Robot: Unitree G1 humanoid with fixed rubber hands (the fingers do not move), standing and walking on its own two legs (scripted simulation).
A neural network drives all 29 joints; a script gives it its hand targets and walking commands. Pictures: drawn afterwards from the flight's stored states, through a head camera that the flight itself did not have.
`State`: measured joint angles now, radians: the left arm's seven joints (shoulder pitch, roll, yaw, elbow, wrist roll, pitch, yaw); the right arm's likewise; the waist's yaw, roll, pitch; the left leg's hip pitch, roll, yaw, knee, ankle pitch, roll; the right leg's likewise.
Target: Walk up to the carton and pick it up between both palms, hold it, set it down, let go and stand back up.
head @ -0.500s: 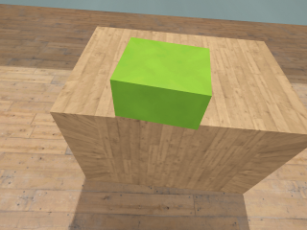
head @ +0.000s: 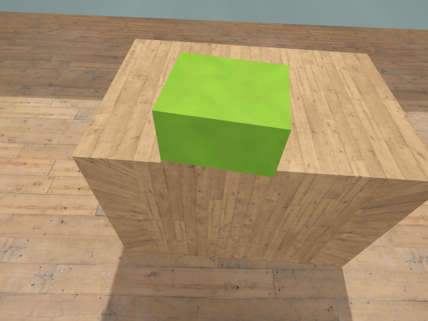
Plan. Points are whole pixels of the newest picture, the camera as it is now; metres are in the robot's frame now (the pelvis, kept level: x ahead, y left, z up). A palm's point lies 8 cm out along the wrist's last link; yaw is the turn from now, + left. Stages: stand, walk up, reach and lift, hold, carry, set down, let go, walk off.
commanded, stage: walk up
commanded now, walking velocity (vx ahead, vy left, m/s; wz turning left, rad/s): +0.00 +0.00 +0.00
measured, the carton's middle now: (225, 112) +0.63 -0.02 +0.01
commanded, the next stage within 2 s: none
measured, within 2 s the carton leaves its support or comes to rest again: neither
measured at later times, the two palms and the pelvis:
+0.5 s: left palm out of the picture +0.14 +0.18 -0.14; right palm out of the picture -0.03 -0.27 -0.16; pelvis +0.07 -0.05 -0.01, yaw +0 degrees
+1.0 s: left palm out of the picture +0.08 +0.18 -0.14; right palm out of the picture +0.10 -0.28 -0.15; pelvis +0.09 -0.05 +0.00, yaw +1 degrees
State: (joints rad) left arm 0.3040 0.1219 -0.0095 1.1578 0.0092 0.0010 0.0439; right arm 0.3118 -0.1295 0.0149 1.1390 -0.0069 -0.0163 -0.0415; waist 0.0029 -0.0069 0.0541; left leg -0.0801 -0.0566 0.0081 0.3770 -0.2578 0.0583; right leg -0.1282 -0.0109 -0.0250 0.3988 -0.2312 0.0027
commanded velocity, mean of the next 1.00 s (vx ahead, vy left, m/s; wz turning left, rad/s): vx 0.05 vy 0.02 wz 0.02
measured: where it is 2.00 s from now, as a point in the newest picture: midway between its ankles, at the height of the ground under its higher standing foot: outside the picture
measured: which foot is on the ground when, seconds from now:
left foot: down 0.00-0.46, up 0.48-0.72, down 0.74-0.94, up 0.96-1.00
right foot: down 0.00-0.16, up 0.18-0.42, down 0.44-1.00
